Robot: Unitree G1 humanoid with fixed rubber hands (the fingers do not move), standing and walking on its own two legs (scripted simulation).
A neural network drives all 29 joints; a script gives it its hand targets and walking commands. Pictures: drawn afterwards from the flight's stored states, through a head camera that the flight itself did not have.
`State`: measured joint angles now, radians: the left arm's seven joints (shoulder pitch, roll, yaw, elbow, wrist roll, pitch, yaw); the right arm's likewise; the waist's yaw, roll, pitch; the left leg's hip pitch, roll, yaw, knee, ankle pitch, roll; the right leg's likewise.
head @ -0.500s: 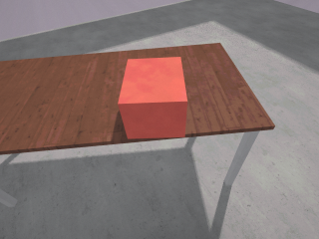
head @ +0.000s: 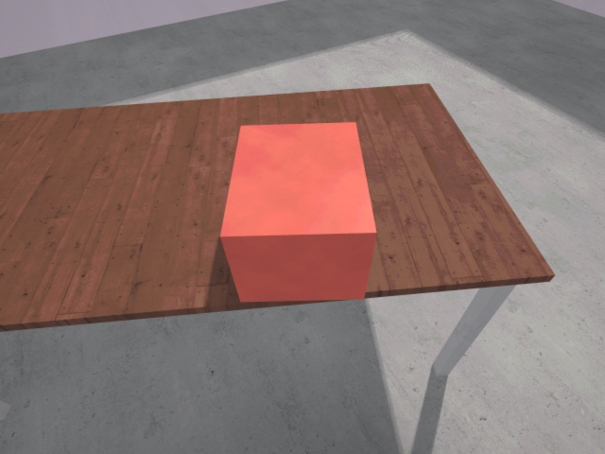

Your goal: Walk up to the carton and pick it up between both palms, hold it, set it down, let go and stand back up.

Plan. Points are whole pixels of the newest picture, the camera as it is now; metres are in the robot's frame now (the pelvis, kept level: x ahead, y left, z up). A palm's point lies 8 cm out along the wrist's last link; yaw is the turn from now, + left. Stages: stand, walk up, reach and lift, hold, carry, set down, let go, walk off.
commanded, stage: walk up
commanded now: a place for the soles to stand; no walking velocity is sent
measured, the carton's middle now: (300, 209) +0.56 +0.02 -0.04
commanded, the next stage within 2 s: none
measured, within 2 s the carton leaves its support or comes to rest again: neither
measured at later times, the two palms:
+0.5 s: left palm out of the picture +0.09 +0.34 -0.10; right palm out of the picture +0.10 -0.28 -0.11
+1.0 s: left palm out of the picture +0.11 +0.33 -0.09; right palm out of the picture +0.12 -0.30 -0.11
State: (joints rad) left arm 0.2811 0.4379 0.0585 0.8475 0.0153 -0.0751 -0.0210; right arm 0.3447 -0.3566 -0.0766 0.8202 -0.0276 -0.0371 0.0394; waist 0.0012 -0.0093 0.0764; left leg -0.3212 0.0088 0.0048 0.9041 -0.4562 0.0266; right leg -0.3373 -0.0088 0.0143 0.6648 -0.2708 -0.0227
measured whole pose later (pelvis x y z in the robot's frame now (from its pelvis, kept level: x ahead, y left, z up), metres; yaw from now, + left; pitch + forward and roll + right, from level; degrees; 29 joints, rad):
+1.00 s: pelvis +0.04 +0.01 +0.00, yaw +1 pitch -2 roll +1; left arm 0.20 0.42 0.03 0.90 0.02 0.00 -0.02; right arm 0.21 -0.36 -0.06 0.90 -0.03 -0.04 -0.01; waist 0.00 0.00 0.07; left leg -0.34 0.02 0.00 0.65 -0.28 0.01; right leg -0.31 -0.02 0.01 0.70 -0.36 -0.01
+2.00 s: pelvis +0.05 -0.05 -0.01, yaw +0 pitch -3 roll +4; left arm 0.19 0.42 0.10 0.88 0.04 0.03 -0.05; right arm 0.27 -0.37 -0.06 0.93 -0.03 -0.05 -0.04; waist 0.00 -0.03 0.09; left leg -0.37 0.01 -0.03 0.92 -0.44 0.03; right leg -0.35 -0.01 -0.01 0.79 -0.37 -0.06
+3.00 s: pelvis +0.07 -0.04 +0.00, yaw +2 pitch -2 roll +1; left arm 0.18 0.40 0.06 0.90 0.02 0.01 -0.02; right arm 0.21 -0.37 -0.05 0.93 -0.03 -0.04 -0.04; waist 0.00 -0.03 0.10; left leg -0.31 0.00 -0.03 0.65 -0.32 0.01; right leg -0.23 0.01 -0.03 0.63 -0.35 -0.05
